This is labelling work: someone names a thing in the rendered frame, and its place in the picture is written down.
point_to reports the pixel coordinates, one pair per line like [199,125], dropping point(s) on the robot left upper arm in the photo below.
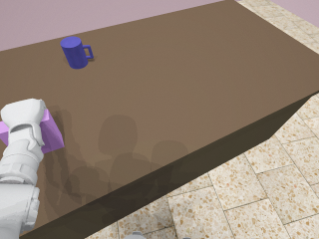
[19,206]

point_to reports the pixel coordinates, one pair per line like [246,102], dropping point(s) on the robot left forearm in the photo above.
[22,156]

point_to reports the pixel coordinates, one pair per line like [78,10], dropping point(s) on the left robot shin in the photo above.
[138,233]

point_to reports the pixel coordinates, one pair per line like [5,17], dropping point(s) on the left robot hand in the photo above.
[26,110]

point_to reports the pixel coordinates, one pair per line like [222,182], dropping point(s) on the table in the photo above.
[165,100]

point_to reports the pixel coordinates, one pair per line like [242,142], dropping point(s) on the sponge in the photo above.
[50,133]

